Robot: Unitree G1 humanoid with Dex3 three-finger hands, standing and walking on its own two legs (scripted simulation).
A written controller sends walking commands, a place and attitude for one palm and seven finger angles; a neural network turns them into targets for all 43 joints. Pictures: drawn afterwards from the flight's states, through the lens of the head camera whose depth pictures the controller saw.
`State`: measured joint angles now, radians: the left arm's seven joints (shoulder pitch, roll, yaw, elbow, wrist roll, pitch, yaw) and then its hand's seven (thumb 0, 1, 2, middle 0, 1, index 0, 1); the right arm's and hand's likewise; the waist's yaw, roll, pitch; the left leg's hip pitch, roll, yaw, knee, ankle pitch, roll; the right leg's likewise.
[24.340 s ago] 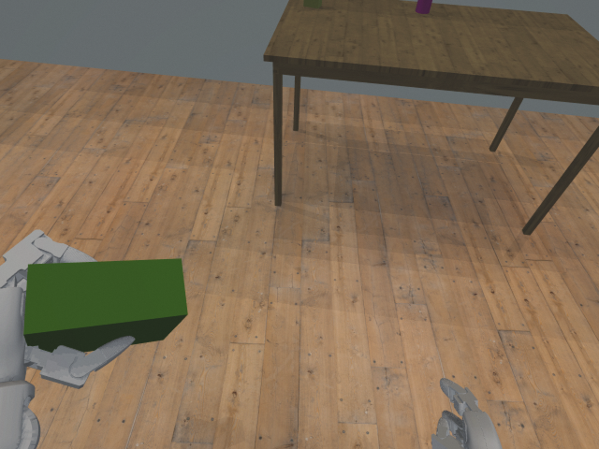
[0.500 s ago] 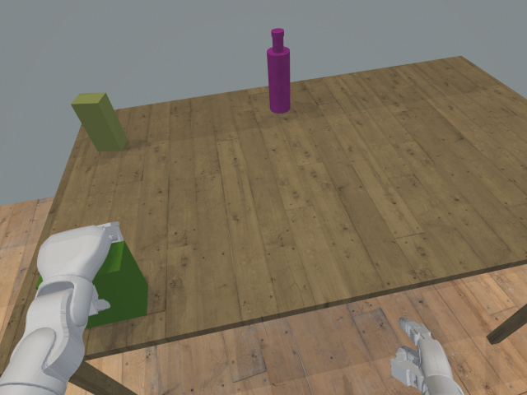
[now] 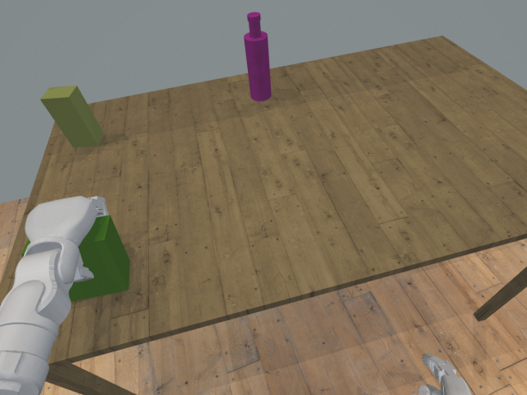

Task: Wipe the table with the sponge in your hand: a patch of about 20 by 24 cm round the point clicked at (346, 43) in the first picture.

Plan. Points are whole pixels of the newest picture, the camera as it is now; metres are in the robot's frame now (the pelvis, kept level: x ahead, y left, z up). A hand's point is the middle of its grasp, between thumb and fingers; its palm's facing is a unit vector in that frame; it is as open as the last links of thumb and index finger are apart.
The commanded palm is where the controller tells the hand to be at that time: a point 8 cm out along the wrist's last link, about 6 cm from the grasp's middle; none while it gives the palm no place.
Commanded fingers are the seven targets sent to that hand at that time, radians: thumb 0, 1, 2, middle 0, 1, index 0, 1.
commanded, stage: wipe forward along the first lane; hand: left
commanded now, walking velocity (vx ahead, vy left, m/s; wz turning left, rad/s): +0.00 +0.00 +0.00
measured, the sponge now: (88, 268) +0.29 +0.35 +0.01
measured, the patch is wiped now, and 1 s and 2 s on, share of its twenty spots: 0.25 0.60 0.70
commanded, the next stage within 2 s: slide across to the middle lane in 0.80 s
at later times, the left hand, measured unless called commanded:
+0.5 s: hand (80, 216) +0.36 +0.36 +0.06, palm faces -0.14 +0.00 -0.99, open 10.1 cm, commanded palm +0.35 +0.36 +0.10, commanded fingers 0.00 0.10 1.30 -1.20 -1.60 -1.20 -1.60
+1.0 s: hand (84, 196) +0.40 +0.38 +0.06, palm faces -0.16 +0.04 -0.99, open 10.1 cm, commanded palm +0.39 +0.35 +0.11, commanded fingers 0.00 0.10 1.30 -1.20 -1.60 -1.20 -1.60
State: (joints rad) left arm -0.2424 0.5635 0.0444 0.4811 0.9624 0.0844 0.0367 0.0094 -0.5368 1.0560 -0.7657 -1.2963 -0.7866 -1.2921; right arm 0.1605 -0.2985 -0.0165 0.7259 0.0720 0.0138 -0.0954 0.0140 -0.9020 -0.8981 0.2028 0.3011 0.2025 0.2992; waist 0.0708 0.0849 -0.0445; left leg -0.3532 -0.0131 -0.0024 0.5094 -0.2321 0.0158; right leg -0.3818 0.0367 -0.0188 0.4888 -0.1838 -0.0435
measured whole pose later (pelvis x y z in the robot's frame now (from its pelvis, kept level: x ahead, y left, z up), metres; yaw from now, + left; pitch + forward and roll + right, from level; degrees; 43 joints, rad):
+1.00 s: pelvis +0.01 +0.03 -0.01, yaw +0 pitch +11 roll -1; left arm -0.65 0.65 0.02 0.92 1.05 -0.01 0.09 0.02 -0.55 1.07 -0.77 -1.29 -0.79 -1.29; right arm 0.25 -0.29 -0.03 0.73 0.08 0.08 -0.07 0.01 -0.90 -0.90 0.20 0.30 0.20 0.30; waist 0.01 0.05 -0.09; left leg -0.51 -0.03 0.00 0.57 -0.26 0.05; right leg -0.51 0.02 -0.02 0.52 -0.20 -0.01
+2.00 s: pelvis +0.04 +0.02 +0.00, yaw +0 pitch +6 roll +0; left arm -0.38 0.41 -0.11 0.47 0.99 0.32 0.13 0.00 -0.49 1.06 -0.67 -1.39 -0.69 -1.39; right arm 0.11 -0.28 0.00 0.69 0.08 0.12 -0.04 0.01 -0.90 -0.90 0.20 0.30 0.20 0.30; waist 0.05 0.06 -0.08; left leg -0.31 -0.03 0.00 0.48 -0.28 0.04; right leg -0.34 0.02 -0.01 0.46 -0.23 -0.02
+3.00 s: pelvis +0.04 +0.02 +0.00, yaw -2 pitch +3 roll +0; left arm 0.03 0.37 -0.17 -0.01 0.98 0.45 0.14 0.01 -0.47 1.05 -0.64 -1.41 -0.68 -1.40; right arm 0.06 -0.27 0.02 0.66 0.07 0.12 0.00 0.01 -0.90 -0.90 0.20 0.30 0.22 0.31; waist 0.08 0.09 -0.07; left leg -0.23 -0.03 0.03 0.47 -0.29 0.04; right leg -0.28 0.03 0.03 0.48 -0.25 -0.02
